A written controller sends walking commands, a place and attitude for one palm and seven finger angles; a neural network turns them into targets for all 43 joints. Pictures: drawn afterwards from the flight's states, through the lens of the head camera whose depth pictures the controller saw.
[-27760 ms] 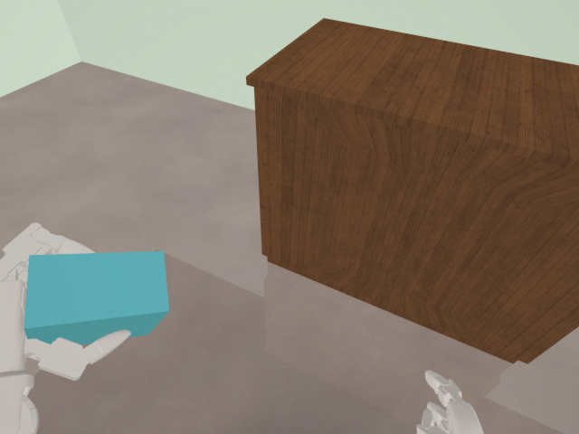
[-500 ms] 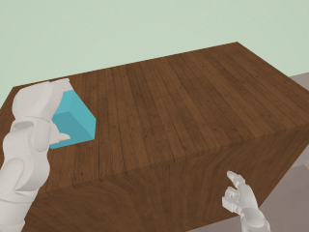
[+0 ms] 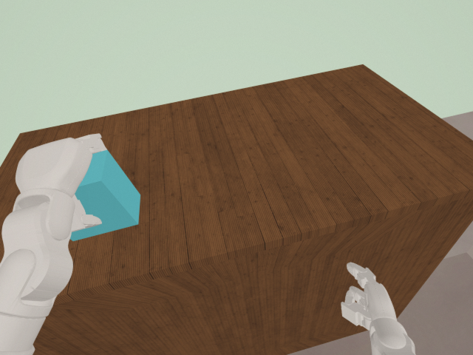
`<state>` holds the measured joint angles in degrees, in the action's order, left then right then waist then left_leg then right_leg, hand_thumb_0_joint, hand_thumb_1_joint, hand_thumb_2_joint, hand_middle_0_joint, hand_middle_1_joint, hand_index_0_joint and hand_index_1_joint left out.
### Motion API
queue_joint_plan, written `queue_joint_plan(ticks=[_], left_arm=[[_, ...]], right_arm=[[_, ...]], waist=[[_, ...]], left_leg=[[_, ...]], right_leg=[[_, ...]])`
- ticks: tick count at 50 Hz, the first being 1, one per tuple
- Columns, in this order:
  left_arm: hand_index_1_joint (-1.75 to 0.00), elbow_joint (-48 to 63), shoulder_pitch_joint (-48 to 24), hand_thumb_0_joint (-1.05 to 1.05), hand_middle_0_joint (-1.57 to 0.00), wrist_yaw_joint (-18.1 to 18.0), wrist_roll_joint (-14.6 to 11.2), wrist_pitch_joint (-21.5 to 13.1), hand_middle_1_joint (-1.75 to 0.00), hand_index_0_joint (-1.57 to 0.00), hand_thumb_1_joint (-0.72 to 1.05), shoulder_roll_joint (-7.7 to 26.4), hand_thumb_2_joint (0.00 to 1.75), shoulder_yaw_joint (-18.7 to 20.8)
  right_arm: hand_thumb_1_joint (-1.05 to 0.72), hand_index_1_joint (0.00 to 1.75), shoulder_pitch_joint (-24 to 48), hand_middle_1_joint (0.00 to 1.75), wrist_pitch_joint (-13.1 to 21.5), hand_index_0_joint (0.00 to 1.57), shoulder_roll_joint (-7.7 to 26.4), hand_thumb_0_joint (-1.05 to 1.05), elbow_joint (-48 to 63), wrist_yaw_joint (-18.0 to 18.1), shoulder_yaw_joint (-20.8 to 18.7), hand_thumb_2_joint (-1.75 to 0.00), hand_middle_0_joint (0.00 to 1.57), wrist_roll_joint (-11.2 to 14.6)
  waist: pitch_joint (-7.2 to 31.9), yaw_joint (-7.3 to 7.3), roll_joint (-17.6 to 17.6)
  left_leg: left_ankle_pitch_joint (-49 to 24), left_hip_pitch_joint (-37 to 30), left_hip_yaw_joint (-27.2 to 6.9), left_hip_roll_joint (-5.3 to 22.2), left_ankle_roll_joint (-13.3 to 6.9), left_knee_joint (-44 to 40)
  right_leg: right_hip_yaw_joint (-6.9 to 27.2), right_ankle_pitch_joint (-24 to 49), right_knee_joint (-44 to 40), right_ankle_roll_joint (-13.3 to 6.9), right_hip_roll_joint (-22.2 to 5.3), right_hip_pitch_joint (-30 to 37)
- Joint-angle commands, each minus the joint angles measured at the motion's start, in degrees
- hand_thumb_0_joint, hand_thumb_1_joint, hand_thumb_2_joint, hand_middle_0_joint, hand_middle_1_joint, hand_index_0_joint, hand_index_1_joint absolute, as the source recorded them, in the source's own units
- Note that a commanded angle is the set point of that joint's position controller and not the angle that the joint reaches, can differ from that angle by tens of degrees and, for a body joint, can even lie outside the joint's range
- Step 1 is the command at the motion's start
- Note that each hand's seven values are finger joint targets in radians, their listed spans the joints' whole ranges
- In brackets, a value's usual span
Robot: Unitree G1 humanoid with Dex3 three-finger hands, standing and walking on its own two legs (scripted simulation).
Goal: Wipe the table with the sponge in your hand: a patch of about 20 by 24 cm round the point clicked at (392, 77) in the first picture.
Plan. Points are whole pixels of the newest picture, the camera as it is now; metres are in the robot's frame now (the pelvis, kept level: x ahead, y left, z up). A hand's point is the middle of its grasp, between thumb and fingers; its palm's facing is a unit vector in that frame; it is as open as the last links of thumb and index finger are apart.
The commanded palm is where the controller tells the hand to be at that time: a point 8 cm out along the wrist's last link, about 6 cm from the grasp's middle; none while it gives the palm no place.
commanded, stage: lower the sponge onto the table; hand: left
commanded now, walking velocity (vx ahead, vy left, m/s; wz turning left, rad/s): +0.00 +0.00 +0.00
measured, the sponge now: (95, 204) +0.27 +0.29 +0.15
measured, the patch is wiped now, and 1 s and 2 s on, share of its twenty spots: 0.00 0.00 0.30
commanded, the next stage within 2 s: wipe forward along the first lane in 0.84 s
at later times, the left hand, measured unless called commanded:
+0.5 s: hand (92, 199) +0.27 +0.28 +0.17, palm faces +0.13 -0.08 -0.99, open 10.6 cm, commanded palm +0.22 +0.28 +0.24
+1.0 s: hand (90, 204) +0.26 +0.28 +0.16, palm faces +0.11 -0.06 -0.99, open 10.6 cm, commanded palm +0.22 +0.28 +0.22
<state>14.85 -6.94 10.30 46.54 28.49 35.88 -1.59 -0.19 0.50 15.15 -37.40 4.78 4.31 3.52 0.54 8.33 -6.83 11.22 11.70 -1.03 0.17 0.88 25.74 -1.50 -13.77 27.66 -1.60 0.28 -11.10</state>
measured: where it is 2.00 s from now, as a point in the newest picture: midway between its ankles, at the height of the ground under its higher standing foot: outside the picture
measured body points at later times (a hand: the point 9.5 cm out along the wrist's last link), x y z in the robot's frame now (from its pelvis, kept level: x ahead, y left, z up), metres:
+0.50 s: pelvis +0.00 +0.01 +0.00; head -0.01 -0.04 +0.45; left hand +0.25 +0.28 +0.22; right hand +0.26 -0.18 -0.07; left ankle +0.03 +0.13 -0.74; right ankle +0.02 -0.10 -0.74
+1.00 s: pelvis +0.01 +0.00 +0.00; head -0.01 -0.05 +0.45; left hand +0.25 +0.28 +0.21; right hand +0.27 -0.19 -0.07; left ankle +0.03 +0.13 -0.74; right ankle +0.02 -0.10 -0.74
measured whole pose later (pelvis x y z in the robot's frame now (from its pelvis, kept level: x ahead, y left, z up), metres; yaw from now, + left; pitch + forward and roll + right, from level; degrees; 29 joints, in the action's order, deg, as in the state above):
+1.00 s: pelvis +0.01 +0.00 +0.00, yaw +0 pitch -3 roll +0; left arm 14.5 -0.9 8.5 49.7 25.8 33.0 -2.3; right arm -1.1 0.2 15.2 -37.4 3.7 3.9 2.9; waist 1.2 7.7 -6.6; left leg 11.7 11.2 -1.1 0.1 0.6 25.5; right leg -1.5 -14.1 26.9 -1.4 0.2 -10.4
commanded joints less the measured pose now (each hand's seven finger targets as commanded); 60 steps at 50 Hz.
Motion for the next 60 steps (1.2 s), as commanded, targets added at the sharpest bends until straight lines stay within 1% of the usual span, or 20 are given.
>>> queue_joint_plan(ticks=[1, 2, 6, 7, 11, 12, 20, 22, 25, 27, 28, 32, 35, 38, 42, 45, 47, 50, 52, 60], left_arm=[[-1.6, 10.5, -16.0, 0.0, -1.2, -2.5, 2.2, -0.8, -1.6, -1.2, 0.1, 13.3, 1.3, 8.8], [-1.6, 10.1, -17.8, 0.0, -1.2, -2.2, 2.4, -0.7, -1.6, -1.2, 0.1, 13.7, 1.3, 8.9], [-1.6, 10.0, -18.7, 0.0, -1.2, -2.5, 3.6, -2.1, -1.6, -1.2, 0.1, 14.5, 1.3, 8.7], [-1.6, 10.7, -19.3, 0.0, -1.2, -2.6, 4.0, -2.0, -1.6, -1.2, 0.1, 16.0, 1.3, 10.0], [-1.6, 9.6, -16.2, 0.0, -1.2, -3.3, 4.0, -2.5, -1.6, -1.2, 0.1, 15.9, 1.3, 10.8], [-1.6, 11.0, -18.6, 0.0, -1.2, -3.3, 4.0, -2.5, -1.6, -1.2, 0.1, 16.2, 1.3, 11.0], [-1.6, 9.2, -16.5, 0.0, -1.2, -3.9, 4.0, -2.9, -1.6, -1.2, 0.1, 9.9, 1.3, 5.6], [-1.6, 10.5, -18.3, 0.0, -1.2, -4.1, 4.3, -3.0, -1.6, -1.2, 0.1, 11.2, 1.3, 6.6], [-1.6, 9.7, -15.5, 0.0, -1.2, -5.0, 4.9, -3.3, -1.6, -1.2, 0.1, 10.6, 1.3, 6.6], [-1.6, 10.0, -16.7, 0.0, -1.2, -5.5, 5.1, -2.7, -1.6, -1.2, 0.1, 13.7, 1.3, 9.7], [-1.6, 9.7, -18.1, 0.0, -1.2, -5.9, 5.0, -2.9, -1.6, -1.2, 0.1, 11.3, 1.3, 7.6], [-1.6, 9.2, -14.3, 0.0, -1.2, -6.2, 4.6, -2.0, -1.6, -1.2, 0.1, 12.2, 1.3, 9.2], [-1.6, 6.2, -12.3, 0.0, -1.2, -5.5, 4.3, -1.6, -1.6, -1.2, 0.1, 9.9, 1.3, 7.2], [-1.6, 7.4, -13.3, 0.0, -1.2, -4.9, 4.5, -1.6, -1.6, -1.2, 0.1, 9.4, 1.3, 6.2], [-1.6, 8.0, -8.6, 0.0, -1.2, -3.9, 5.0, -1.6, -1.6, -1.2, 0.1, 12.2, 1.3, 9.2], [-1.6, 7.2, -6.6, 0.0, -1.2, -3.6, 4.6, -2.1, -1.6, -1.2, 0.1, 10.5, 1.3, 8.0], [-1.6, 9.5, -4.9, 0.0, -1.2, -3.5, 4.0, -2.4, -1.6, -1.2, 0.1, 10.8, 1.3, 9.1], [-1.6, 3.6, -8.8, 0.0, -1.2, -3.7, 4.5, -2.5, -1.6, -1.2, 0.1, 9.9, 1.3, 7.4], [-1.6, 1.9, -11.0, 0.0, -1.2, -3.7, 5.2, -2.3, -1.6, -1.2, 0.1, 12.7, 1.3, 9.1], [-1.6, -4.1, -14.5, 0.0, -1.2, -2.0, 4.9, -5.3, -1.6, -1.2, 0.1, 8.5, 1.3, 4.4]], right_arm=[[-0.9, 0.3, 14.0, 0.3, 3.5, 0.2, 4.2, 0.0, 10.9, 0.1, -1.7, -0.9, 0.2, -0.3], [-0.9, 0.3, 15.9, 0.3, 4.1, 0.2, 3.8, 0.0, 11.6, 0.4, -1.3, -0.9, 0.2, 0.3], [-0.9, 0.3, 13.5, 0.3, 4.0, 0.2, 4.4, 0.0, 10.4, 0.4, -1.9, -0.9, 0.2, -0.6], [-0.9, 0.3, 15.7, 0.3, 4.6, 0.2, 4.1, 0.0, 11.2, 0.6, -1.5, -0.9, 0.2, -0.2], [-0.9, 0.3, 13.5, 0.3, 3.9, 0.2, 4.4, 0.0, 9.9, 0.1, -2.0, -0.9, 0.2, -0.9], [-0.9, 0.3, 16.2, 0.3, 4.5, 0.2, 3.9, 0.0, 10.9, 0.2, -1.4, -0.9, 0.2, -0.4], [-0.9, 0.3, 13.7, 0.3, 4.3, 0.2, 4.0, 0.0, 9.8, 0.0, -1.9, -0.9, 0.2, -0.7], [-0.9, 0.3, 16.0, 0.3, 4.9, 0.2, 3.6, 0.0, 11.0, 0.3, -1.5, -0.9, 0.2, -0.2], [-0.9, 0.3, 13.3, 0.3, 4.4, 0.2, 4.1, 0.0, 10.0, -0.1, -2.1, -0.9, 0.2, -1.0], [-0.9, 0.3, 15.6, 0.3, 4.3, 0.2, 4.1, 0.0, 10.5, -0.1, -1.7, -0.9, 0.2, -0.4], [-0.9, 0.3, 14.1, 0.3, 4.2, 0.2, 4.0, 0.0, 10.1, -0.2, -1.8, -0.9, 0.2, -1.0], [-0.9, 0.3, 15.4, 0.3, 4.0, 0.2, 4.0, 0.0, 10.7, -0.4, -1.7, -0.9, 0.2, -0.4], [-0.9, 0.3, 13.1, 0.3, 3.4, 0.2, 4.4, 0.0, 9.6, -0.5, -2.1, -0.9, 0.2, -0.8], [-0.9, 0.3, 13.6, 0.3, 3.6, 0.2, 4.3, 0.0, 10.4, -0.4, -2.0, -0.9, 0.2, -0.7], [-0.9, 0.3, 14.6, 0.3, 3.6, 0.2, 4.5, 0.0, 11.0, -0.6, -2.0, -0.9, 0.2, -0.4], [-0.9, 0.3, 12.1, 0.3, 3.0, 0.2, 4.7, 0.0, 10.1, -1.0, -2.3, -0.9, 0.2, -0.9], [-0.9, 0.3, 14.3, 0.3, 3.4, 0.2, 4.2, 0.0, 11.5, -1.0, -2.0, -0.9, 0.2, -0.4], [-0.9, 0.3, 11.3, 0.3, 2.9, 0.2, 5.0, 0.0, 9.6, -0.5, -2.3, -0.9, 0.2, -0.8], [-0.9, 0.3, 12.9, 0.3, 3.2, 0.2, 5.2, 0.0, 9.9, 0.1, -2.0, -0.9, 0.2, -0.3], [-0.9, 0.3, 9.7, 0.3, 3.4, 0.2, 5.2, 0.0, 9.1, 0.6, -2.3, -0.9, 0.2, -0.4]], waist=[[12.6, 0.47, 4.2], [11.5, 0.29, 4.0], [13.3, 0.42, 2.7], [13.7, 0.89, 1.7], [13.7, 1.1, 2.3], [13.6, 1.2, 2.0], [11.7, 0.35, 2.0], [11.9, 0.72, 2.2], [13.4, 0.97, 2.5], [12.8, 1.34, 2.0], [13.7, 0.96, 1.9], [12.7, 1.5, 2.5], [11.4, 0.55, 4.6], [12.5, 0.36, 2.9], [12.4, 1.01, 3.5], [11.9, 0.53, 5.0], [11.4, 1.01, 4.8], [9.1, -0.38, 6.5], [8.7, -0.17, 5.5], [9.5, -1.55, 6.7]], left_leg=[[-8.7, -4.1, -1.1, -1.9, -1.7, -2.6], [-7.1, -4.5, -1.5, -1.7, -1.8, -2.6], [-7.8, -4.7, -1.3, -2.0, -1.7, -2.8], [-7.6, -5.2, -1.9, -2.0, -1.8, -2.6], [-9.6, -4.5, -1.4, -2.1, -1.6, -3.0], [-8.8, -5.1, -2.0, -2.1, -1.7, -2.9], [-6.7, -5.0, -1.6, -1.8, -1.5, -4.5], [-5.3, -5.3, -2.1, -1.8, -1.6, -4.7], [-8.4, -5.3, -1.6, -1.8, -1.5, -4.5], [-7.7, -5.2, -2.2, -1.8, -1.6, -4.8], [-8.7, -4.8, -1.5, -1.8, -1.4, -4.5], [-8.2, -5.3, -1.6, -1.9, -1.6, -4.5], [-8.5, -4.2, -1.0, -1.9, -1.6, -4.2], [-8.0, -4.4, -0.8, -1.9, -1.8, -3.6], [-9.6, -4.5, -1.3, -2.0, -2.0, -2.8], [-10.5, -3.8, -0.8, -2.0, -2.0, -2.6], [-9.7, -4.1, -1.1, -1.9, -2.2, -2.5], [-8.5, -3.0, -0.6, -1.9, -2.0, -2.6], [-6.6, -3.3, -0.8, -2.0, -2.2, -2.6], [-6.4, -3.3, -0.6, -2.2, -2.2, -2.8]], right_leg=[[3.1, 6.1, -5.5, -1.4, -1.0, 2.7], [5.2, 3.6, -6.1, -2.1, -0.4, 1.2], [3.6, 4.7, -5.8, -1.8, -0.9, 2.7], [6.0, 3.8, -5.7, -2.8, -0.3, 2.5], [3.5, 6.2, -5.5, -2.0, -0.7, 3.9], [5.8, 4.7, -5.7, -2.9, -0.1, 3.2], [2.1, 3.2, -6.3, -1.9, -0.2, 2.4], [4.5, 1.6, -6.2, -2.9, 0.3, 2.3], [2.2, 4.7, -5.8, -2.3, -0.1, 3.9], [4.7, 3.6, -6.0, -3.2, 0.7, 3.7], [2.7, 4.6, -5.7, -2.7, -0.1, 4.6], [4.7, 4.0, -6.2, -3.1, 0.5, 3.8], [2.4, 5.2, -6.5, -1.9, -0.1, 3.5], [2.9, 4.7, -6.2, -2.2, -0.3, 3.6], [5.1, 7.0, -5.5, -2.6, 0.3, 3.7], [2.3, 8.5, -5.4, -1.6, -0.2, 3.8], [4.3, 7.4, -5.4, -2.2, 0.2, 3.1], [2.1, 6.7, -6.2, -1.3, -0.1, 1.7], [4.7, 4.0, -6.7, -2.1, 0.3, 0.6], [1.2, 5.0, -6.8, -1.1, -0.3, 1.2]])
